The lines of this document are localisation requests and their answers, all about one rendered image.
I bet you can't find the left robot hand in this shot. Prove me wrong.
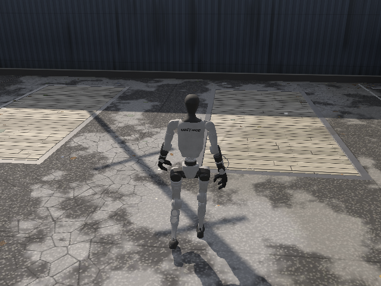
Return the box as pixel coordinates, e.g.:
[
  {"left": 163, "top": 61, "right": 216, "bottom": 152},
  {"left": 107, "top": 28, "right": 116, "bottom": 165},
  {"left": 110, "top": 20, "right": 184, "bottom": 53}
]
[{"left": 158, "top": 160, "right": 172, "bottom": 171}]

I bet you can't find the robot left upper arm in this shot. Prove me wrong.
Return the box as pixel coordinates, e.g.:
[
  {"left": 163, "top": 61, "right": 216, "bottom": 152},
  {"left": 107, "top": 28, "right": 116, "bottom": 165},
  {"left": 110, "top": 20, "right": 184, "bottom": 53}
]
[{"left": 163, "top": 119, "right": 179, "bottom": 151}]

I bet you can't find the right robot thigh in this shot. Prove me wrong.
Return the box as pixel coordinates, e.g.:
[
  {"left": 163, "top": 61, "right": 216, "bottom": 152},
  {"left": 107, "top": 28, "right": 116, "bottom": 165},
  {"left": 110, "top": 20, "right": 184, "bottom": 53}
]
[{"left": 197, "top": 166, "right": 210, "bottom": 203}]

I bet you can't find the right robot hand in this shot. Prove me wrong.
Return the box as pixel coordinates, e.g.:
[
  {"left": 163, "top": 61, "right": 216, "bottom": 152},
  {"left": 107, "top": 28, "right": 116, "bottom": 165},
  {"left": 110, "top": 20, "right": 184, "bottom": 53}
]
[{"left": 214, "top": 173, "right": 227, "bottom": 189}]

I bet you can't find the humanoid robot head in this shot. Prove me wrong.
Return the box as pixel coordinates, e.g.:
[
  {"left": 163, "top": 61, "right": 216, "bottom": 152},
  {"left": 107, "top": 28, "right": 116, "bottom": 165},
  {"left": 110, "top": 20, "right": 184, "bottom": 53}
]
[{"left": 181, "top": 94, "right": 201, "bottom": 123}]

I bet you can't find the robot right upper arm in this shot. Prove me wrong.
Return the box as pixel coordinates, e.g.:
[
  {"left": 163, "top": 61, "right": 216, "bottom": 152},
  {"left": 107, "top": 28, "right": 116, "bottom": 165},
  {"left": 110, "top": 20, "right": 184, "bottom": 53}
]
[{"left": 204, "top": 120, "right": 219, "bottom": 154}]

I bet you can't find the right robot forearm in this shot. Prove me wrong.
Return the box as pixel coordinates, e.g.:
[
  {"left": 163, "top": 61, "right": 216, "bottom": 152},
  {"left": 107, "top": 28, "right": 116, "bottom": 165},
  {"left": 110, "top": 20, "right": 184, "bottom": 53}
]
[{"left": 213, "top": 145, "right": 226, "bottom": 175}]

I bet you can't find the left robot forearm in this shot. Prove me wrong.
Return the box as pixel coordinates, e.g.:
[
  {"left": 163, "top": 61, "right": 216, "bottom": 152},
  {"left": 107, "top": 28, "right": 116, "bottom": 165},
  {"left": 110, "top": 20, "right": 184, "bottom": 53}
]
[{"left": 158, "top": 142, "right": 168, "bottom": 163}]

